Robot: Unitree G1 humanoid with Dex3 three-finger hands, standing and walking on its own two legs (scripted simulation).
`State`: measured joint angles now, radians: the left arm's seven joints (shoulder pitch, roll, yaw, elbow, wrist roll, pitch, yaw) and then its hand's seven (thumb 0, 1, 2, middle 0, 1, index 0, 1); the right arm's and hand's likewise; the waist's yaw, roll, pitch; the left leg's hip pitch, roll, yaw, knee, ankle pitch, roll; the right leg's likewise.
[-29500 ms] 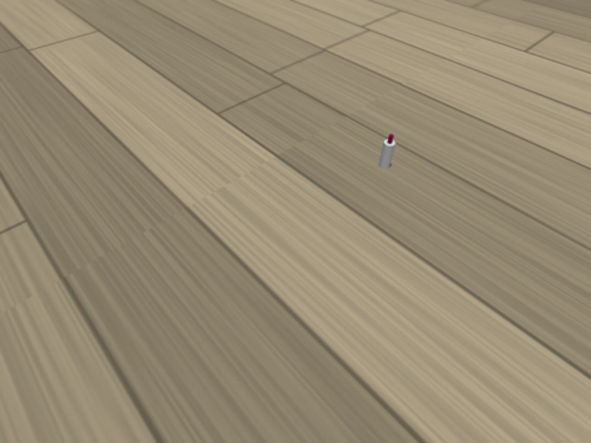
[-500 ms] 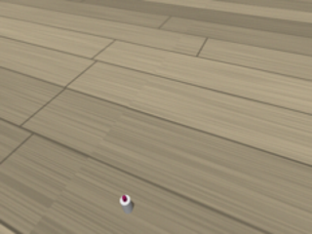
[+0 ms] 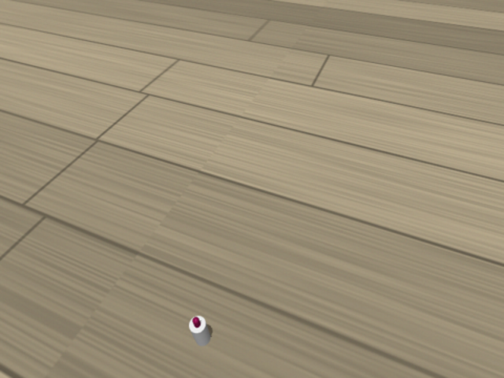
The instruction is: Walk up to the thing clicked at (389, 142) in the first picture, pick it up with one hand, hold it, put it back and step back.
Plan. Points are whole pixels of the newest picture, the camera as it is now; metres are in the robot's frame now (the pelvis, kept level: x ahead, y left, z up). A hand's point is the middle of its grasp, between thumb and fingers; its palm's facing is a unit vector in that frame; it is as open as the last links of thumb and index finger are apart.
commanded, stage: stand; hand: left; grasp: from the side
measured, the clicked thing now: (199, 329) +0.41 +0.22 -0.68
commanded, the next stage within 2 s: step back in 0.66 s
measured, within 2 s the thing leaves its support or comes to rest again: neither
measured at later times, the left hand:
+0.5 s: hand out of the picture +0.08 +0.25 -0.16, palm faces -0.02 -0.94 -0.35, open 7.4 cm
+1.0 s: hand out of the picture +0.10 +0.30 -0.18, palm faces -0.03 -0.92 -0.38, open 7.4 cm
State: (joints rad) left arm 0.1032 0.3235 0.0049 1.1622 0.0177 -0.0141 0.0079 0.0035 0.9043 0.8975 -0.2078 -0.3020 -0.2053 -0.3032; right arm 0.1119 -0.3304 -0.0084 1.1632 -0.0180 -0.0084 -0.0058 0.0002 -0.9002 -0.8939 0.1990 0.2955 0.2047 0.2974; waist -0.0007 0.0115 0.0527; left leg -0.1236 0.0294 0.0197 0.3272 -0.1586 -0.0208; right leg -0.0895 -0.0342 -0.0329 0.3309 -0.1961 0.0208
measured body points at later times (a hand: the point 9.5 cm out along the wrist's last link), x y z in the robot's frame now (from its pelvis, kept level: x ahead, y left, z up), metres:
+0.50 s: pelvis +0.01 +0.00 +0.00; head +0.01 -0.01 +0.45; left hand +0.08 +0.30 -0.13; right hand +0.07 -0.30 -0.14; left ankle +0.01 +0.13 -0.75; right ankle -0.01 -0.13 -0.75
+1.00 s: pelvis -0.05 +0.03 -0.02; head +0.03 +0.06 +0.42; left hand +0.10 +0.35 -0.16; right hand +0.03 -0.29 -0.13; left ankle -0.03 +0.13 -0.75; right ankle -0.03 -0.13 -0.72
